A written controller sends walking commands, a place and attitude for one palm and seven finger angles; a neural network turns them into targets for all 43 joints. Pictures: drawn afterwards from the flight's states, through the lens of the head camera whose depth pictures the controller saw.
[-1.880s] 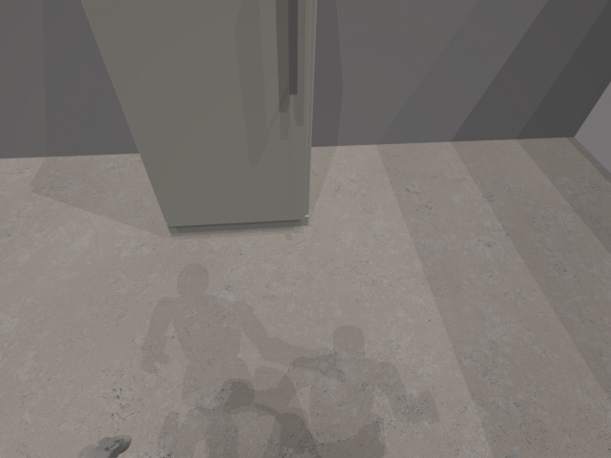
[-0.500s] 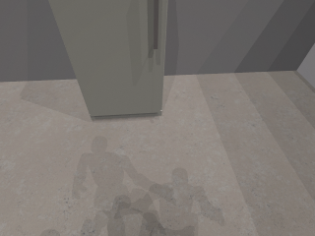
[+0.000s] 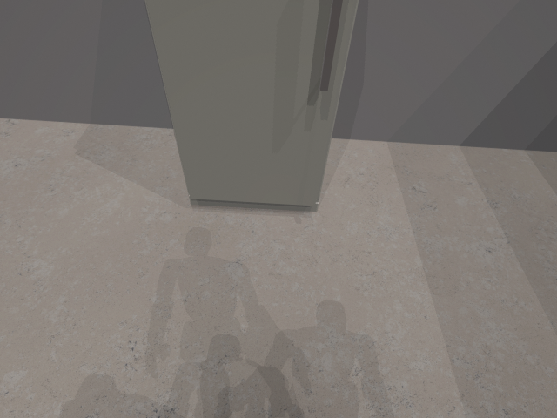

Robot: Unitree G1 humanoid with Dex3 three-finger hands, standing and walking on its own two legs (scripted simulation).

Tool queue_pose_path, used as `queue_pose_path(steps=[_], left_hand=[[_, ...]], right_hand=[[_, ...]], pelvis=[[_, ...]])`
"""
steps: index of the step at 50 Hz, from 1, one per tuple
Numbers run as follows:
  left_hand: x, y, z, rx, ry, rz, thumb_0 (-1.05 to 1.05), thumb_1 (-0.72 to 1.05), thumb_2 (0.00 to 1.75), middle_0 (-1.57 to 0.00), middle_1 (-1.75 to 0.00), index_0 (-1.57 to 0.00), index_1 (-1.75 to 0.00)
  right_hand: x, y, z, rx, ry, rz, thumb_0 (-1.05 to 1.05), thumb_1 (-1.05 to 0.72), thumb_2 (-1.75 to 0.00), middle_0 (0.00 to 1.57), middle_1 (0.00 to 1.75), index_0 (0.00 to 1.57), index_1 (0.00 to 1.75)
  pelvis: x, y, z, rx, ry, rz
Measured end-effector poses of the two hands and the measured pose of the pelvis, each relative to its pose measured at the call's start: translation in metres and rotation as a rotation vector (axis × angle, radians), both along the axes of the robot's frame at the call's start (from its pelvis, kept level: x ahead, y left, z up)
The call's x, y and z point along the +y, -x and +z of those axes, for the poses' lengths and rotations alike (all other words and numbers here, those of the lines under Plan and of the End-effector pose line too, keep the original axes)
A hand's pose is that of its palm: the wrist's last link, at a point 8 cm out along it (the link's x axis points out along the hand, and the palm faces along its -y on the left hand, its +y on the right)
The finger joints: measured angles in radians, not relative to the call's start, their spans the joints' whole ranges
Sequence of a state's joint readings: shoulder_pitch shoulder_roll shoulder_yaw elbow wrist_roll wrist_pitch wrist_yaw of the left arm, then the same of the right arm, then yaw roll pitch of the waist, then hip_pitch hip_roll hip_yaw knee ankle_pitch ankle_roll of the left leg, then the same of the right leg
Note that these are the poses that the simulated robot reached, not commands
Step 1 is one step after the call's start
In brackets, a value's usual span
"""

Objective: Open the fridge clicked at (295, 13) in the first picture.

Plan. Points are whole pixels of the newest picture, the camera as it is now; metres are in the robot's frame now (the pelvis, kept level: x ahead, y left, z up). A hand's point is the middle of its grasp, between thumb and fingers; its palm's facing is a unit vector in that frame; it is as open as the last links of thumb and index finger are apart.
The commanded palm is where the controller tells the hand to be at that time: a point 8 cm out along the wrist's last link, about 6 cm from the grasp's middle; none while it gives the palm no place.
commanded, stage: walk to a spot facing it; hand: right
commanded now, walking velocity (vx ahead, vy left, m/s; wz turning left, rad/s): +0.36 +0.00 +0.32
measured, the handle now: (336, 1) +1.06 -0.09 +0.18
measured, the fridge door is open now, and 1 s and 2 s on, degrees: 0 0 0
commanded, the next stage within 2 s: turn to face it in 0.42 s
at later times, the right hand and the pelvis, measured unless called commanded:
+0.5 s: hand out of the picture +0.14 -0.21 -0.19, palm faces -0.03 +0.99 -0.15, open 7.3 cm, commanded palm none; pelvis +0.21 -0.04 -0.01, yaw +8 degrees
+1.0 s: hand (378, 284) +0.42 -0.20 -0.16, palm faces -0.10 +0.97 -0.20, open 7.2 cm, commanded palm none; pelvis +0.31 -0.04 +0.01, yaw +6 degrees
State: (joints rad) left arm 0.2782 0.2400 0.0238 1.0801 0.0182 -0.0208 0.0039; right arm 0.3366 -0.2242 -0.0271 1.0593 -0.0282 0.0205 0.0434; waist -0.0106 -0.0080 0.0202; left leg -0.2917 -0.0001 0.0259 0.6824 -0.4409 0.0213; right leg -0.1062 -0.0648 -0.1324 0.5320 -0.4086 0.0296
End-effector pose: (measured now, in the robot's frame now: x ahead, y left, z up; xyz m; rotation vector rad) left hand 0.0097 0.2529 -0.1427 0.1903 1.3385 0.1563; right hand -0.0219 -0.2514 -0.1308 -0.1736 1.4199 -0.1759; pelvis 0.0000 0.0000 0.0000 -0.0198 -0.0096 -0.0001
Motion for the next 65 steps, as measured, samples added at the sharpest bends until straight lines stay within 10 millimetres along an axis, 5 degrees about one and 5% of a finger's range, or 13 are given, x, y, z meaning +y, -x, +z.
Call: queue_pose_path(steps=[4, 7, 16, 22, 25, 28, 34, 40, 51, 65], left_hand=[[0.007, 0.008, -0.010, 0.110, 0.016, 0.022, 0.01, 0.91, 0.90, -0.21, -0.30, -0.20, -0.30], [0.007, -0.017, -0.001, 0.108, 0.020, 0.026, 0.01, 0.91, 0.90, -0.20, -0.30, -0.20, -0.30], [-0.013, -0.163, 0.017, -0.154, 0.048, 0.065, 0.01, 0.91, 0.90, -0.20, -0.30, -0.20, -0.30], [-0.046, -0.265, 0.015, -0.246, 0.046, 0.021, 0.01, 0.91, 0.90, -0.20, -0.30, -0.20, -0.30], [-0.058, -0.295, 0.012, -0.291, 0.015, 0.036, 0.01, 0.91, 0.90, -0.20, -0.30, -0.20, -0.30], [-0.066, -0.296, 0.019, -0.281, -0.003, 0.093, 0.01, 0.91, 0.90, -0.20, -0.30, -0.20, -0.30], [-0.066, -0.265, 0.033, -0.167, -0.066, 0.200, -0.02, 0.95, 0.90, -0.21, -0.30, -0.21, -0.30], [-0.079, -0.234, 0.027, 0.003, -0.037, 0.228, -0.01, 0.94, 0.90, -0.20, -0.30, -0.20, -0.30], [-0.106, -0.225, -0.004, 0.141, 0.130, 0.252, 0.01, 0.91, 0.90, -0.20, -0.30, -0.20, -0.30], [-0.081, -0.309, 0.009, 0.012, 0.006, 0.105, 0.01, 0.92, 0.90, -0.20, -0.30, -0.20, -0.30]], right_hand=[[0.020, -0.026, -0.005, -0.051, 0.000, -0.014, 0.00, -0.91, -0.90, 0.20, 0.30, 0.20, 0.30], [0.032, -0.034, 0.001, -0.044, -0.010, -0.032, 0.00, -0.91, -0.90, 0.20, 0.30, 0.20, 0.30], [0.043, -0.064, 0.009, 0.119, -0.066, 0.007, 0.00, -0.91, -0.90, 0.20, 0.30, 0.21, 0.30], [0.017, -0.120, -0.011, 0.148, -0.072, -0.004, 0.00, -0.91, -0.90, 0.20, 0.30, 0.21, 0.30], [-0.004, -0.162, -0.028, 0.153, -0.075, 0.016, 0.00, -0.91, -0.90, 0.20, 0.30, 0.21, 0.30], [-0.022, -0.224, -0.028, 0.088, -0.065, 0.078, 0.00, -0.91, -0.90, 0.20, 0.30, 0.20, 0.30], [-0.036, -0.353, -0.010, -0.134, -0.050, 0.170, 0.00, -0.91, -0.90, 0.20, 0.30, 0.20, 0.30], [-0.023, -0.420, 0.001, -0.241, -0.064, 0.188, 0.00, -0.92, -0.90, 0.20, 0.30, 0.20, 0.30], [0.006, -0.434, 0.007, -0.222, -0.027, 0.169, -0.01, -0.94, -0.90, 0.20, 0.30, 0.20, 0.30], [-0.029, -0.353, -0.019, -0.031, -0.059, 0.005, 0.00, -0.92, -0.90, 0.20, 0.30, 0.20, 0.30]], pelvis=[[0.012, -0.024, -0.006, -0.005, -0.021, -0.010], [0.015, -0.045, 0.002, -0.004, -0.014, 0.015], [0.001, -0.114, 0.012, 0.017, -0.021, 0.086], [-0.022, -0.178, -0.003, 0.020, -0.043, 0.106], [-0.036, -0.209, -0.014, 0.010, -0.045, 0.137], [-0.045, -0.229, -0.007, -0.009, -0.047, 0.184], [-0.056, -0.262, 0.010, -0.010, -0.048, 0.184], [-0.058, -0.288, 0.014, -0.007, -0.035, 0.152], [-0.039, -0.313, 0.008, -0.006, -0.020, 0.103], [-0.056, -0.334, 0.002, -0.007, -0.037, 0.047]])
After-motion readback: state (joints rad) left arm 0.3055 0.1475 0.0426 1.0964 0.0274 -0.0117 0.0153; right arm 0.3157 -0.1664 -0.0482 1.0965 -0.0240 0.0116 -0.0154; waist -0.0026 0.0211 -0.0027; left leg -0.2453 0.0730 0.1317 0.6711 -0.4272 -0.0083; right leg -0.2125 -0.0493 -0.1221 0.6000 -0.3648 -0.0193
